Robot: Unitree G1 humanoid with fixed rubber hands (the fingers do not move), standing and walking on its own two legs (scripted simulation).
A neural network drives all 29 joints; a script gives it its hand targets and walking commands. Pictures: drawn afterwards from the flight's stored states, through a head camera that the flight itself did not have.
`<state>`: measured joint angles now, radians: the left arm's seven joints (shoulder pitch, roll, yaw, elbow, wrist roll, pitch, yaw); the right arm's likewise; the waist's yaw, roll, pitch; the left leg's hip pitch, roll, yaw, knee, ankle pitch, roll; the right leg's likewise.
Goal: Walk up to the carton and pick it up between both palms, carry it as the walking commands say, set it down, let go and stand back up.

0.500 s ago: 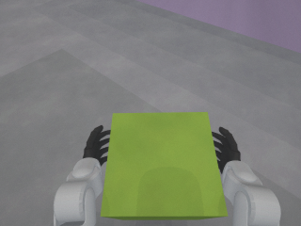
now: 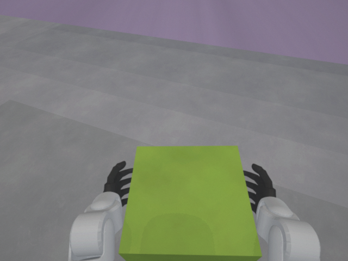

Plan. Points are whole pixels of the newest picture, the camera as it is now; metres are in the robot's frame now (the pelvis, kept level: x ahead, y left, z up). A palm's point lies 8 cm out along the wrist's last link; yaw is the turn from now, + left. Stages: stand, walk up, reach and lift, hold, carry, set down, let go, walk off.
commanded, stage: carry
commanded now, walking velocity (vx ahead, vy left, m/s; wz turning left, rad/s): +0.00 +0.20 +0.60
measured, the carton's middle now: (187, 216) +0.22 -0.01 +0.01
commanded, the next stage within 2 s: none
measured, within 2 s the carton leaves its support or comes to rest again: neither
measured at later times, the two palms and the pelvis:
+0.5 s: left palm out of the picture +0.14 +0.36 +0.07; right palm (144, 210) +0.22 +0.07 +0.06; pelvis -0.06 +0.16 -0.02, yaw +15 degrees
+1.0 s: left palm out of the picture -0.04 +0.60 +0.04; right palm out of the picture +0.13 +0.36 +0.06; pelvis -0.15 +0.34 -0.02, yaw +33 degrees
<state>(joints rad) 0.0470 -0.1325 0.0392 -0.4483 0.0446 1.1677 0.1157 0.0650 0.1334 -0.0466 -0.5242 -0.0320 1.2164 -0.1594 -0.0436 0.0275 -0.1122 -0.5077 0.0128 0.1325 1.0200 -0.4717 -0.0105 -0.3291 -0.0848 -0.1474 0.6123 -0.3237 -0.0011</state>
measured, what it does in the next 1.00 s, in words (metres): steps to the left, turning left: left foot, then right foot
